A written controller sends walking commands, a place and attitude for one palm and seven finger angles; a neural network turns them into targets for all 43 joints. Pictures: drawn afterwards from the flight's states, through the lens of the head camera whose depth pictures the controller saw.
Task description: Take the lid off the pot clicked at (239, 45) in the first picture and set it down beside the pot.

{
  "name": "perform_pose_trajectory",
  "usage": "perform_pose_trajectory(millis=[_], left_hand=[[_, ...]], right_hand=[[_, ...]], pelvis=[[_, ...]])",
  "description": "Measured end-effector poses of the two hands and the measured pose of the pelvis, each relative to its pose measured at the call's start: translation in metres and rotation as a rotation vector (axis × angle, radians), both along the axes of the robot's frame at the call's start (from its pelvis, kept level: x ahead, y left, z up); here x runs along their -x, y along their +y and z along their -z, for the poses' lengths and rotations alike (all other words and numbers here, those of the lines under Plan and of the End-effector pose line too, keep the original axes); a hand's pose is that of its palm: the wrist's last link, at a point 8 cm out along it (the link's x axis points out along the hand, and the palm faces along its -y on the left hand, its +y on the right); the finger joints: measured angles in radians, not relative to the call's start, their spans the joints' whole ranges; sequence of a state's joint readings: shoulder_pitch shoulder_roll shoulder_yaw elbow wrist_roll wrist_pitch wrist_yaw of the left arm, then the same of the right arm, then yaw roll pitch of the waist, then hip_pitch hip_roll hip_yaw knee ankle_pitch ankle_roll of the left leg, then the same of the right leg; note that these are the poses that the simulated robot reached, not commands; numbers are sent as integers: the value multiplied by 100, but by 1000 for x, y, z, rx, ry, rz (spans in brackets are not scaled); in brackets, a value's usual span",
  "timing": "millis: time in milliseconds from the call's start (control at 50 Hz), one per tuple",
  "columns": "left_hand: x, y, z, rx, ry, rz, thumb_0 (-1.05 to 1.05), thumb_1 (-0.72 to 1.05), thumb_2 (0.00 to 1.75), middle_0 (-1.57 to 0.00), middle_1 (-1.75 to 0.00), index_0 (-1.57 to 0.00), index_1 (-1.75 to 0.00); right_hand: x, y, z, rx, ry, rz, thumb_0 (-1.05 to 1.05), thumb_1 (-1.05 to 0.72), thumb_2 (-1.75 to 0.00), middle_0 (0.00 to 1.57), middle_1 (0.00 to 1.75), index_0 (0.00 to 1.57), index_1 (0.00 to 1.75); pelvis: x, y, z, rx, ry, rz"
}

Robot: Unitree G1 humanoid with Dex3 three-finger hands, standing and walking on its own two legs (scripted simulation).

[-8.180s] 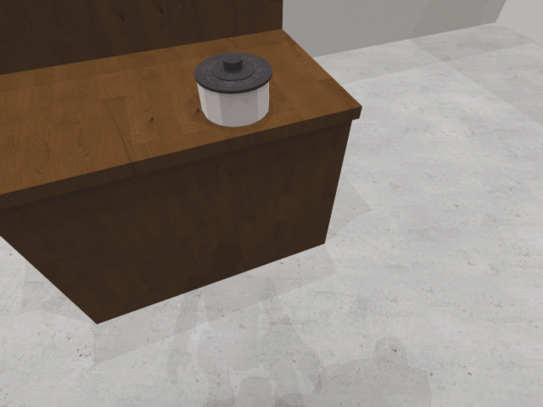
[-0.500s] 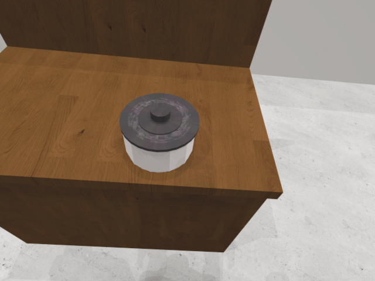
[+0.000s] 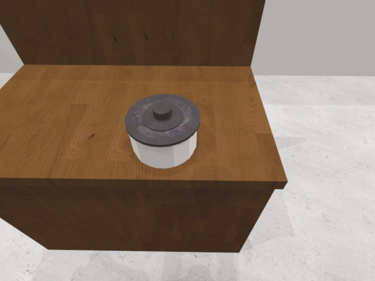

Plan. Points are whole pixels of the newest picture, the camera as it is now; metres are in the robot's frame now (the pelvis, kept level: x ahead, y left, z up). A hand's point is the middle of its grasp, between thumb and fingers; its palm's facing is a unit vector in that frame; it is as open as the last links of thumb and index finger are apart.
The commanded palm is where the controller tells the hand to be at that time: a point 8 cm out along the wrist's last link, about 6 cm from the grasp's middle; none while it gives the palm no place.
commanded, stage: look again from close up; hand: left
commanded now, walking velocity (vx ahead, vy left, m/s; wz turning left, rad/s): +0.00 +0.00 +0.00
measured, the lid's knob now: (162, 110) +0.49 +0.09 +0.10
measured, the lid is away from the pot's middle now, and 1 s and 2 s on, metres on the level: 0.00 0.00 0.00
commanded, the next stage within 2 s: lift the closed hand beside the body in 0.58 s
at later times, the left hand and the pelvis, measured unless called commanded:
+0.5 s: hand out of the picture +0.01 +0.18 -0.17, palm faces -0.01 -0.97 -0.24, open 7.4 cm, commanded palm none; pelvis -0.02 -0.01 +0.00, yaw +0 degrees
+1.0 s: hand out of the picture +0.13 +0.18 -0.05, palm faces +0.22 -0.93 -0.29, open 5.4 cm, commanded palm +0.07 +0.23 -0.02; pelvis -0.01 -0.02 +0.00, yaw +0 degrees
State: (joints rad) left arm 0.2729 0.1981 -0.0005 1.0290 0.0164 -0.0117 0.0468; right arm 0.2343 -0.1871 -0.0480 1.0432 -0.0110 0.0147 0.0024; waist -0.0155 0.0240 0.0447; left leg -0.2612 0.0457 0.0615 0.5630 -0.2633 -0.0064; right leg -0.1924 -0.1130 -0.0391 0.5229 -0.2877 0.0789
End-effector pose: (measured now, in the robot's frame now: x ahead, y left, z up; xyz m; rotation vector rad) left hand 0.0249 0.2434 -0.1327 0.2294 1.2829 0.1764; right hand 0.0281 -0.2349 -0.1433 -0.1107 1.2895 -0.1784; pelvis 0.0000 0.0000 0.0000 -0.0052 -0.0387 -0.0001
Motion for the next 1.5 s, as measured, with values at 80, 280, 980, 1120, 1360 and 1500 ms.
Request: perform_pose_trajectory(millis=[80, 280, 980, 1120, 1360, 1500], left_hand=[[0, 3, -4, -22, -17, 5, 0, 91, 90, -20, -30, -19, -30], [9, -3, -2, -13, -12, 9, 0, 91, 90, -20, -30, -20, -30], [-79, -18, -107, -98, -674, -9, 0, 91, 90, -51, -64, -50, -63], [-59, -13, -122, -140, -695, -82, 1, 90, 90, -80, -95, -79, -95], [-75, -3, -153, -225, -734, -80, 1, 90, 90, -121, -141, -120, -140], [-84, 1, -174, -276, -739, -1, 1, 90, 90, -128, -148, -127, -147]], right_hand=[[-18, -10, -2, 8, -63, -21, 1, -92, -90, 20, 30, 20, 29], [-23, -14, -3, 8, -93, -45, 0, -91, -90, 20, 30, 20, 29], [-138, -26, -92, 75, -752, -78, 2, -92, -90, 20, 30, 20, 29], [-200, -14, -127, 93, -901, -221, 1, -91, -90, 20, 30, 20, 30], [-197, 9, -82, 14, -708, -229, 1, -91, -90, 20, 30, 20, 30], [-186, 4, -65, 6, -638, -165, 1, -91, -90, 21, 30, 20, 30]], pelvis=[[7, -3, 1, -4, -1, 1], [14, -8, 2, -10, 3, 5], [8, -23, -2, -8, -26, 4], [-2, -29, -2, 2, -12, -23], [-28, -32, -3, -4, 3, -28], [-40, -31, -3, -9, 11, -13]])
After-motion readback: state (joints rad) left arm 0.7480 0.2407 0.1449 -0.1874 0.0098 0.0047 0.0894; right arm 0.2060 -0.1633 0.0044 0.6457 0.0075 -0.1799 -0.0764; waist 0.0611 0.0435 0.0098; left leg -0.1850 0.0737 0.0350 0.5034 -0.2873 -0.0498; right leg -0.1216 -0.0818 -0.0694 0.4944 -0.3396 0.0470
